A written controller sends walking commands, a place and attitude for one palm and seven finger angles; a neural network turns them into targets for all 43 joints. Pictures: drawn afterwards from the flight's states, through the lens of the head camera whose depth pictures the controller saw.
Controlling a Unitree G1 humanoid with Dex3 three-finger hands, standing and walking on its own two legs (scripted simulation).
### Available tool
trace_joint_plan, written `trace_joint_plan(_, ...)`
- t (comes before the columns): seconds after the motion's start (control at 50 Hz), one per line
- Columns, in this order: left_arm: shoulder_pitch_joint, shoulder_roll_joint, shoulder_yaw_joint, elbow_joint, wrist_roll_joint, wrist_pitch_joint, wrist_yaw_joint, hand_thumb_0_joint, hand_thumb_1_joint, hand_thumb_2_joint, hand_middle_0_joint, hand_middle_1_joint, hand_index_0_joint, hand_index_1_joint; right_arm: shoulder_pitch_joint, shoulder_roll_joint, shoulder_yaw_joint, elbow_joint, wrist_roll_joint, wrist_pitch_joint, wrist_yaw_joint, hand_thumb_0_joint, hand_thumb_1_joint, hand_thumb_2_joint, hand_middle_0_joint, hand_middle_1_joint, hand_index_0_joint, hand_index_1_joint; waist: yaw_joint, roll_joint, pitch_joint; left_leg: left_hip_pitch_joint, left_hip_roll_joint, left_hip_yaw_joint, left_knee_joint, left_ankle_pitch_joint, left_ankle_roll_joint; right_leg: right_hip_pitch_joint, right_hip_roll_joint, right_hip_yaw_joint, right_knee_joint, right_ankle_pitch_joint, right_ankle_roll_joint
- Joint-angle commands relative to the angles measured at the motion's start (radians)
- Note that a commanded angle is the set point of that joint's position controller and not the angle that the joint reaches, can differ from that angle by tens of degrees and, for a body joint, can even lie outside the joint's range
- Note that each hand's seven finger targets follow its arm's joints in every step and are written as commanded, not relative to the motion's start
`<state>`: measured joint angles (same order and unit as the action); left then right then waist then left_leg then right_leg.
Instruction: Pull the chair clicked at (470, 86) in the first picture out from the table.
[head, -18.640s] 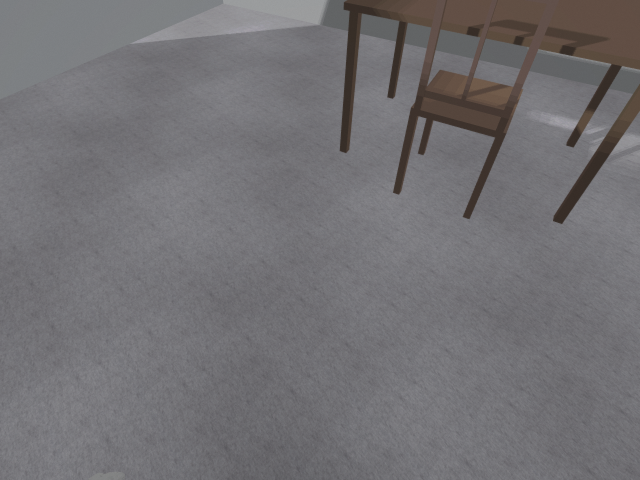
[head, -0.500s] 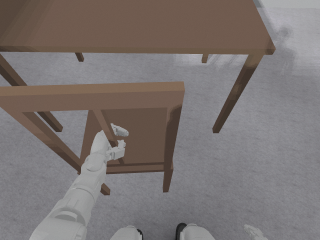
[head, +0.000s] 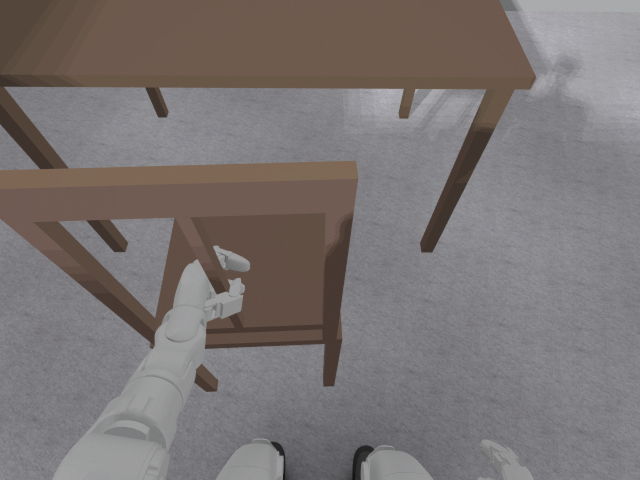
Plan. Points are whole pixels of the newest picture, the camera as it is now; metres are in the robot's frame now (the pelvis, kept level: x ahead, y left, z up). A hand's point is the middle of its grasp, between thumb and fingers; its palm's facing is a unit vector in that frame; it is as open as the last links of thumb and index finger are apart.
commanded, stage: step backward, pulling the chair out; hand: left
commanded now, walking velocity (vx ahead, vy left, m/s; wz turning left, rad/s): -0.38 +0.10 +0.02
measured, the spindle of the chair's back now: (219, 281) +0.37 +0.16 -0.04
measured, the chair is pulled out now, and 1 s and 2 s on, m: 0.29 0.38 0.51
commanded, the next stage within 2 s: stop walking, hand still on the chair in 2.00 s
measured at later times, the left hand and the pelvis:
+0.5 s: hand (231, 330) +0.30 +0.14 -0.06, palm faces +0.00 -0.98 -0.21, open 5.0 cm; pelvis -0.06 +0.00 +0.00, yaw +1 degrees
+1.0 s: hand (225, 360) +0.26 +0.14 -0.06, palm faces -0.02 -0.98 -0.21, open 5.0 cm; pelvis -0.09 +0.01 +0.00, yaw +2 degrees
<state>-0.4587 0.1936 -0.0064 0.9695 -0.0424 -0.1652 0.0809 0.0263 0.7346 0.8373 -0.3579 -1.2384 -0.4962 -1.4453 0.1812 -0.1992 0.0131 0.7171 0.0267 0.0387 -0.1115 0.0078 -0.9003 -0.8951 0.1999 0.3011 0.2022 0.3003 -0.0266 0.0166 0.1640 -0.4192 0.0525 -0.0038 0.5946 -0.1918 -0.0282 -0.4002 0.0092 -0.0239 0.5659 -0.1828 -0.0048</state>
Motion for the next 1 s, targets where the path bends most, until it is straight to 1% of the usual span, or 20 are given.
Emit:
trace_joint_plan(0.0, -0.313, 0.214, 0.044, -0.195, 0.033, -0.097, 0.029, 0.000, 0.900, 0.900, -0.500, -1.450, -0.500, -1.450, 0.049, -0.154, -0.067, -0.076, 0.016, -0.051, -0.024, 0.000, -0.900, -0.900, 0.200, 0.300, 0.200, 0.300, -0.019, -0.117, -0.488, 0.161, -0.009, 0.000, 0.106, -0.116, -0.001, 0.129, -0.297, 0.262, -0.243, 0.062, -0.081)
trace_joint_plan(0.02, -0.302, 0.229, 0.058, -0.176, 0.031, -0.093, 0.032, 0.000, 0.900, 0.900, -0.500, -1.450, -0.500, -1.450, 0.036, -0.157, -0.065, -0.072, 0.019, -0.055, -0.025, 0.000, -0.900, -0.900, 0.200, 0.300, 0.200, 0.300, -0.006, -0.169, -0.467, 0.134, -0.042, -0.014, 0.214, -0.238, -0.008, 0.110, -0.354, 0.295, -0.297, 0.015, -0.114)
trace_joint_plan(0.04, -0.273, 0.243, 0.075, -0.162, 0.034, -0.083, 0.034, 0.000, 0.900, 0.900, -0.500, -1.450, -0.500, -1.450, 0.027, -0.169, -0.065, -0.068, 0.018, -0.059, -0.026, 0.000, -0.900, -0.900, 0.200, 0.300, 0.200, 0.300, 0.006, -0.138, -0.462, 0.116, -0.055, -0.045, 0.283, -0.272, -0.009, 0.102, -0.377, 0.305, -0.305, 0.020, -0.148)
trace_joint_plan(0.06, -0.273, 0.207, 0.060, -0.153, 0.035, -0.069, 0.031, 0.000, 0.900, 0.900, -0.500, -1.450, -0.500, -1.450, 0.025, -0.153, -0.048, -0.065, 0.011, -0.061, -0.021, 0.000, -0.900, -0.900, 0.200, 0.300, 0.200, 0.300, 0.003, -0.146, -0.456, 0.091, -0.044, -0.074, 0.266, -0.282, -0.006, 0.146, -0.373, 0.261, -0.269, 0.115, -0.154)
trace_joint_plan(0.12, -0.280, 0.173, 0.047, -0.169, 0.027, -0.045, 0.026, 0.000, 0.900, 0.900, -0.500, -1.450, -0.500, -1.450, 0.043, -0.160, -0.029, -0.055, 0.010, -0.067, -0.026, 0.000, -0.900, -0.900, 0.200, 0.300, 0.200, 0.300, -0.015, -0.159, -0.448, 0.158, -0.010, -0.057, -0.054, -0.155, 0.007, 0.205, -0.284, 0.136, -0.166, 0.225, -0.073)
trace_joint_plan(0.16, -0.280, 0.161, 0.036, -0.208, 0.026, -0.041, 0.026, 0.000, 0.900, 0.900, -0.500, -1.450, -0.500, -1.450, 0.036, -0.207, -0.050, -0.079, 0.003, -0.055, -0.033, 0.000, -0.900, -0.900, 0.200, 0.300, 0.200, 0.300, 0.001, 0.038, -0.427, 0.192, 0.121, -0.161, -0.192, 0.197, 0.065, 0.158, -0.117, 0.048, -0.046, 0.131, 0.013)
trace_joint_plan(0.22, -0.390, 0.083, -0.022, -0.315, 0.033, -0.051, 0.013, 0.000, 0.900, 0.900, -0.500, -1.450, -0.500, -1.450, -0.008, -0.161, -0.044, -0.133, -0.014, -0.026, -0.021, 0.000, -0.900, -0.900, 0.200, 0.300, 0.200, 0.300, 0.002, 0.228, -0.439, 0.109, 0.220, -0.196, -0.220, 0.230, 0.123, 0.185, -0.069, 0.026, 0.137, -0.068, 0.009)
trace_joint_plan(0.28, -0.327, 0.108, 0.011, -0.263, 0.038, -0.051, 0.020, 0.000, 0.900, 0.900, -0.500, -1.450, -0.500, -1.450, 0.037, -0.172, -0.057, -0.105, -0.011, -0.023, -0.017, 0.000, -0.900, -0.900, 0.200, 0.300, 0.200, 0.300, 0.000, 0.116, -0.476, 0.215, 0.205, -0.167, -0.074, 0.512, 0.103, 0.207, -0.090, 0.050, 0.035, 0.168, -0.011)
trace_joint_plan(0.36, -0.307, 0.169, 0.036, -0.237, 0.042, -0.063, 0.023, 0.000, 0.900, 0.900, -0.500, -1.450, -0.500, -1.450, 0.064, -0.183, -0.072, -0.094, 0.002, -0.018, -0.025, 0.000, -0.900, -0.900, 0.200, 0.300, 0.200, 0.300, -0.026, 0.029, -0.534, 0.176, 0.118, -0.080, -0.030, 0.341, 0.017, 0.292, -0.175, 0.120, -0.016, 0.498, -0.049)
trace_joint_plan(0.46, -0.236, 0.201, 0.051, -0.215, 0.031, -0.068, 0.024, 0.000, 0.900, 0.900, -0.500, -1.450, -0.500, -1.450, 0.057, -0.165, -0.061, -0.097, 0.010, -0.026, -0.029, 0.000, -0.900, -0.900, 0.200, 0.300, 0.200, 0.300, -0.021, -0.100, -0.505, 0.203, 0.003, -0.017, 0.050, -0.106, -0.001, 0.152, -0.279, 0.185, -0.220, 0.166, -0.078)
trace_joint_plan(0.52, -0.248, 0.187, 0.046, -0.219, 0.034, -0.070, 0.025, 0.000, 0.900, 0.900, -0.500, -1.450, -0.500, -1.450, 0.039, -0.158, -0.042, -0.108, 0.010, -0.034, -0.028, 0.000, -0.900, -0.900, 0.200, 0.300, 0.200, 0.300, -0.019, -0.140, -0.448, 0.230, 0.001, -0.019, -0.016, -0.154, 0.017, 0.063, -0.249, 0.136, -0.268, -0.104, -0.050)
trace_joint_plan(0.6, -0.265, 0.150, 0.016, -0.259, 0.036, -0.080, 0.025, 0.000, 0.900, 0.900, -0.500, -1.450, -0.500, -1.450, 0.009, -0.177, -0.047, -0.152, 0.001, -0.027, -0.031, 0.000, -0.900, -0.900, 0.200, 0.300, 0.200, 0.300, 0.005, 0.120, -0.418, 0.088, 0.171, -0.144, -0.258, -0.146, 0.095, 0.158, -0.069, 0.037, -0.012, -0.220, 0.011)
trace_joint_plan(0.68, -0.326, 0.136, 0.014, -0.246, 0.031, -0.080, 0.022, 0.000, 0.900, 0.900, -0.500, -1.450, -0.500, -1.450, 0.027, -0.171, -0.045, -0.118, 0.002, -0.030, -0.036, 0.000, -0.900, -0.900, 0.200, 0.300, 0.200, 0.300, -0.004, 0.155, -0.440, 0.114, 0.211, -0.154, -0.170, 0.158, 0.131, 0.199, -0.059, 0.029, 0.057, -0.036, 0.003)
trace_joint_plan(0.74, -0.339, 0.171, 0.027, -0.226, 0.043, -0.083, 0.016, 0.000, 0.900, 0.900, -0.500, -1.450, -0.500, -1.450, 0.025, -0.176, -0.054, -0.104, -0.001, -0.041, -0.035, 0.000, -0.900, -0.900, 0.200, 0.300, 0.200, 0.300, -0.003, 0.101, -0.404, 0.033, 0.161, -0.111, -0.128, 0.051, 0.083, 0.232, -0.112, 0.077, 0.010, 0.039, -0.026)
trace_joint_plan(0.78, -0.317, 0.172, 0.025, -0.219, 0.045, -0.089, 0.021, 0.000, 0.900, 0.900, -0.500, -1.450, -0.500, -1.450, 0.028, -0.168, -0.056, -0.111, 0.002, -0.050, -0.032, 0.000, -0.900, -0.900, 0.200, 0.300, 0.200, 0.300, 0.004, 0.064, -0.339, -0.052, 0.091, -0.072, -0.085, -0.313, 0.058, 0.129, -0.172, 0.168, -0.066, -0.249, -0.065)
trace_joint_plan(0.82, -0.296, 0.206, 0.046, -0.188, 0.040, -0.093, 0.034, 0.000, 0.900, 0.900, -0.500, -1.450, -0.500, -1.450, 0.078, -0.159, -0.056, -0.079, 0.012, -0.063, -0.028, 0.000, -0.900, -0.900, 0.200, 0.300, 0.200, 0.300, -0.002, -0.171, -0.378, 0.139, -0.042, 0.011, 0.191, -0.327, 0.010, -0.071, -0.307, 0.294, -0.334, -0.444, -0.110)
trace_joint_plan(0.84, -0.276, 0.233, 0.070, -0.172, 0.039, -0.086, 0.039, 0.000, 0.900, 0.900, -0.500, -1.450, -0.500, -1.450, 0.096, -0.168, -0.059, -0.054, 0.012, -0.069, -0.028, 0.000, -0.900, -0.900, 0.200, 0.300, 0.200, 0.300, -0.002, -0.232, -0.421, 0.209, -0.076, 0.011, 0.320, -0.293, -0.001, -0.093, -0.357, 0.309, -0.389, -0.404, -0.141)
trace_joint_plan(0.88, -0.297, 0.198, 0.066, -0.160, 0.040, -0.066, 0.030, 0.000, 0.900, 0.900, -0.500, -1.450, -0.500, -1.450, 0.063, -0.146, -0.033, -0.050, 0.006, -0.079, -0.020, 0.000, -0.900, -0.900, 0.200, 0.300, 0.200, 0.300, 0.002, -0.245, -0.442, 0.132, -0.057, -0.047, 0.317, -0.325, 0.004, 0.058, -0.356, 0.239, -0.314, -0.118, -0.146)
trace_joint_plan(0.94, -0.293, 0.195, 0.068, -0.141, 0.036, -0.040, 0.026, 0.000, 0.900, 0.900, -0.500, -1.450, -0.500, -1.450, 0.065, -0.171, -0.021, -0.035, 0.007, -0.084, -0.027, 0.000, -0.900, -0.900, 0.200, 0.300, 0.200, 0.300, -0.008, -0.149, -0.410, 0.169, -0.022, -0.042, -0.083, -0.162, 0.008, 0.178, -0.286, 0.136, -0.173, 0.146, -0.083)
trace_joint_plan(0.98, -0.295, 0.163, 0.049, -0.190, 0.041, -0.035, 0.024, 0.000, 0.900, 0.900, -0.500, -1.450, -0.500, -1.450, 0.059, -0.221, -0.051, -0.065, -0.003, -0.065, -0.031, 0.000, -0.900, -0.900, 0.200, 0.300, 0.200, 0.300, 0.013, 0.104, -0.423, 0.198, 0.162, -0.202, -0.198, 0.293, 0.078, 0.151, -0.114, 0.044, 0.034, 0.164, 0.002)
